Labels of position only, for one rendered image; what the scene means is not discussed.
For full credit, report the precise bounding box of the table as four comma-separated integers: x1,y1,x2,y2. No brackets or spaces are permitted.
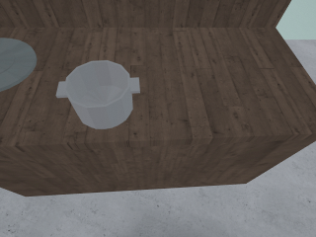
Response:
0,0,316,197

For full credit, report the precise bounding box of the lid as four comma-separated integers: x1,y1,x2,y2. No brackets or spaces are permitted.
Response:
0,38,38,92

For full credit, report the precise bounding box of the pot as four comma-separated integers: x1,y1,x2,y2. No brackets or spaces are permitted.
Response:
55,60,140,129

